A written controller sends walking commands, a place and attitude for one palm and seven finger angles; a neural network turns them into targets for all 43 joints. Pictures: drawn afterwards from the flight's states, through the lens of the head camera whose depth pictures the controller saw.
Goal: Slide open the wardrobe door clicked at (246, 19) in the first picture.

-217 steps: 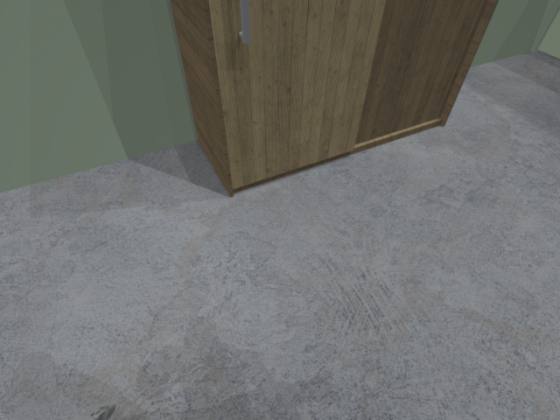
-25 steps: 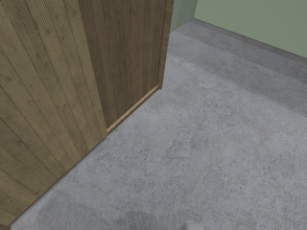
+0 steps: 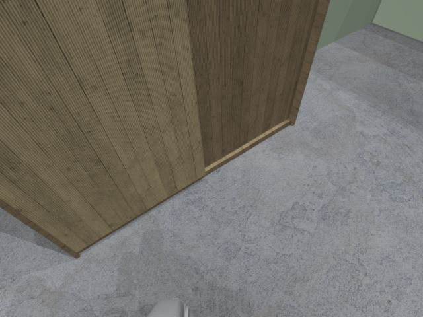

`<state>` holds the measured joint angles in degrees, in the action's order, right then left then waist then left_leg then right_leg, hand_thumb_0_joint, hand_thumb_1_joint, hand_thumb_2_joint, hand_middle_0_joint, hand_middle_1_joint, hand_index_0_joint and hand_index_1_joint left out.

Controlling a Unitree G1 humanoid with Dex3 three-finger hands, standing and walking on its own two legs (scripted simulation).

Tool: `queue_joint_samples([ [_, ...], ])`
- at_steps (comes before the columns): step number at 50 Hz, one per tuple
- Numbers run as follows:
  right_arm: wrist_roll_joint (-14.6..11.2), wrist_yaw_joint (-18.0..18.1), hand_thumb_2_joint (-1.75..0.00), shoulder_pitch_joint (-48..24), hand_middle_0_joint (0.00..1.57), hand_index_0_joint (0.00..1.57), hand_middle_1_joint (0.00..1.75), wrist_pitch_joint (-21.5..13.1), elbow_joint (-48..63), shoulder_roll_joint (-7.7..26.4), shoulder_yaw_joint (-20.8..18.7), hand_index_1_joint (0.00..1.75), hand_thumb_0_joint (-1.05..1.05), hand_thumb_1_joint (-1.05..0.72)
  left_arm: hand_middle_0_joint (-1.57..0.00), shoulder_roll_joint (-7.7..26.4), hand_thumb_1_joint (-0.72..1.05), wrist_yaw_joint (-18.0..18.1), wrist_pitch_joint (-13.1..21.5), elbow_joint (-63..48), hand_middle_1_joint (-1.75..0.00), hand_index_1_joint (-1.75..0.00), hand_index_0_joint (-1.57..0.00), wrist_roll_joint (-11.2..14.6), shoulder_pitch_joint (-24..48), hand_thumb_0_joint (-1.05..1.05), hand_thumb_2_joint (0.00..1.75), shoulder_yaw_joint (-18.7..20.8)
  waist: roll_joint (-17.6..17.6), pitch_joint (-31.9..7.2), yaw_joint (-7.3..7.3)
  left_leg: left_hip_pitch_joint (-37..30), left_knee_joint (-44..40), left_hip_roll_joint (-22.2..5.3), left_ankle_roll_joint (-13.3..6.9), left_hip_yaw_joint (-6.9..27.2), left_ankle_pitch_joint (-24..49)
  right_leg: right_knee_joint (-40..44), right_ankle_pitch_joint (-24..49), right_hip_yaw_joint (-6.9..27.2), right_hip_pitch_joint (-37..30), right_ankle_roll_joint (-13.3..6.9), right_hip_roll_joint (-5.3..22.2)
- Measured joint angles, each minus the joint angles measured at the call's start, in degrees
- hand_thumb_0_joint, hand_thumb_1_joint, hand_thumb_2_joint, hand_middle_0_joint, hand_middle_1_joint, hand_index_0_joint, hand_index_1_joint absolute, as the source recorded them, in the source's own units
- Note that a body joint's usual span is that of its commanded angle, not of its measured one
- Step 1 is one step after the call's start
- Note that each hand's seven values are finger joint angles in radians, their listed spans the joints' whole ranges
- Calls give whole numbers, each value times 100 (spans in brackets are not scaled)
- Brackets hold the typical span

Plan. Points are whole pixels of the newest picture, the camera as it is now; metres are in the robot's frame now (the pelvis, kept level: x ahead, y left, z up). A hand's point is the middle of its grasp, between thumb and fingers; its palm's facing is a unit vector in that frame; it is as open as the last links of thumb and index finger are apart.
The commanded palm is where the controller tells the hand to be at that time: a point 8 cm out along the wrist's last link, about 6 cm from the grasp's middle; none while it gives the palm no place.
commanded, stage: turn to face it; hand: left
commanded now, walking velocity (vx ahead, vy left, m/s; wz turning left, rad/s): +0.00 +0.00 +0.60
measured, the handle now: out of the picture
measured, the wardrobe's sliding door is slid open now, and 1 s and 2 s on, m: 0.00 0.00 0.00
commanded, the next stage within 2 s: take the last steps up to it in 0.90 s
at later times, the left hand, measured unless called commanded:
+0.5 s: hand out of the picture +0.04 +0.29 -0.16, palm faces +0.31 -0.92 -0.26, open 7.4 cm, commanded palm none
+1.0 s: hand out of the picture -0.05 +0.18 -0.15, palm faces +0.53 -0.81 -0.27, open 7.4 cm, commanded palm none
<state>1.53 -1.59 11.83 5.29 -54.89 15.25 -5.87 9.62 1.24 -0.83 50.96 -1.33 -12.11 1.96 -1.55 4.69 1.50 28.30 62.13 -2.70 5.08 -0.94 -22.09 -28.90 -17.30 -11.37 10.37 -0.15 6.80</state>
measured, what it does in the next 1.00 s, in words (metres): steps on the spot, turning left: left foot, then right foot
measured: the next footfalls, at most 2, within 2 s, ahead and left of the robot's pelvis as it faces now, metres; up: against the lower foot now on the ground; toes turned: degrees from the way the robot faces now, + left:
left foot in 0.18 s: +0.01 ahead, +0.15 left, +0.00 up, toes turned +13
right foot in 0.68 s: +0.10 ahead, -0.08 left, +0.00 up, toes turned +21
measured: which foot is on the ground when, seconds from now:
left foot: up 0.00-0.16, down 0.18-0.68, up 0.70-1.00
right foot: down 0.00-0.18, up 0.20-0.66, down 0.68-1.00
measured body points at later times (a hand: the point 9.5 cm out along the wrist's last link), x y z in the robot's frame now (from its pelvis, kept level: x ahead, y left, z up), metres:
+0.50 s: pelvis +0.00 +0.05 +0.00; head +0.04 +0.08 +0.45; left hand +0.03 +0.34 -0.14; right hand +0.16 -0.17 -0.13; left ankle -0.02 +0.14 -0.74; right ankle +0.04 -0.11 -0.67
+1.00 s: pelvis +0.00 -0.01 +0.00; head +0.04 -0.02 +0.45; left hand -0.08 +0.23 -0.13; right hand +0.18 -0.22 -0.16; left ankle -0.11 +0.11 -0.67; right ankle +0.06 -0.09 -0.74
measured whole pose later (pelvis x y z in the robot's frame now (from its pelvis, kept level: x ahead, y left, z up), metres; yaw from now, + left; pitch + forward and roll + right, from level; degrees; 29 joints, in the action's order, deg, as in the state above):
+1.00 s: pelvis +0.00 -0.01 +0.00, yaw +32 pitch -1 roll +2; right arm 1.3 -1.2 12.3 5.4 -56.8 15.0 -4.8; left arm 10.0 1.2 -0.9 52.0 -1.5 -14.3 1.6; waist -1.2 4.4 0.0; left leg 23.0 58.3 -2.0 4.3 1.5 -23.1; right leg -28.0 -14.3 -9.4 12.3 -1.5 5.2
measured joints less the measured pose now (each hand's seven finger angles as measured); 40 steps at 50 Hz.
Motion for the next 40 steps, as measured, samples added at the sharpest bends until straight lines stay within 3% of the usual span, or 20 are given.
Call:
queue_joint_samples([
  [6,-39,-20,-90,-438,20,19,30,-43,148,-4,108,29,0,-91,-20,189,91,-45,-64,91,-30,-30,-20,-43,-217,0,89,51,231,161,-242,-689,-1538,-60,-93,-301,-207,-348,-184,-349,158,169,299],
  [9,-43,-31,-90,-579,20,19,30,-178,311,-4,165,29,0,-91,-20,371,90,-62,-119,150,-30,-30,-20,-8,-351,0,89,126,345,150,-309,-1204,-2684,25,-263,-477,375,-832,-425,-513,353,330,480],
  [10,-37,-25,-90,-635,20,19,30,-249,346,-51,169,29,0,-91,-20,470,91,-68,-165,192,-30,-30,-20,20,-343,1,89,166,468,176,-322,-1172,-2672,120,-421,-480,341,-1269,-678,-343,537,407,540],
  [12,-58,-11,-90,-695,20,19,30,-351,398,-130,227,29,0,-91,-20,622,91,-41,-312,267,-30,-30,-20,26,-284,1,89,225,583,212,-376,-1115,-2542,188,-631,-424,208,-2327,-1310,187,971,492,352],
  [16,-41,101,-90,-635,20,20,30,-409,424,-210,299,29,0,-91,-20,707,91,-48,-379,298,-30,-30,-20,38,-90,1,89,278,474,158,-326,-1253,-2929,216,-706,-151,417,-3507,-1114,643,1556,595,5],
  [19,-41,127,-90,-556,20,20,30,-399,385,-237,329,30,0,-91,-20,690,91,-79,-314,171,-30,-30,-20,48,86,1,89,264,381,137,-284,-1384,-3258,288,-739,39,629,-3538,-770,853,1730,657,-84],
  [25,-23,111,-90,-294,20,20,30,-365,305,-310,335,30,0,-91,-20,582,91,-65,-272,-57,-30,-30,-20,71,484,1,89,207,259,83,-127,-1479,-3494,465,-725,408,822,-2822,-663,1125,1637,717,-215],
  [31,10,101,-90,-23,21,20,30,-269,213,-292,277,30,0,-91,-20,408,91,-42,-220,-240,-30,-30,-20,114,767,1,89,121,79,48,59,-1371,-3330,586,-579,760,815,-1675,-672,1148,1174,619,-449],
  [34,-21,98,-90,107,21,20,30,-217,176,-226,220,30,0,-91,-20,329,91,-40,-97,-345,-30,-30,-20,118,719,1,89,59,-29,-29,75,-1166,-2976,660,-438,909,670,-444,48,1059,613,499,-533],
  [37,-41,107,-90,108,20,20,30,-129,108,-125,119,30,0,-91,-20,197,91,-18,-7,-338,-30,-30,-20,50,612,0,89,-28,-182,17,112,-615,-1428,693,-347,787,-424,-507,63,840,563,-9,-506],
  [40,-11,60,-90,150,20,20,30,-63,49,-40,57,29,0,-91,-20,91,91,-4,-52,-277,-30,-30,-20,42,405,0,89,-53,-189,-24,102,-170,32,582,-281,486,-311,-276,102,663,373,-139,-378],
])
